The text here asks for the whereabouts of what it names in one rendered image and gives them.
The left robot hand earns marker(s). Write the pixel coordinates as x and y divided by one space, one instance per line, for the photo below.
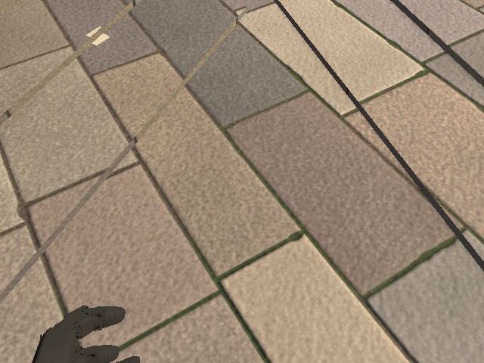
58 344

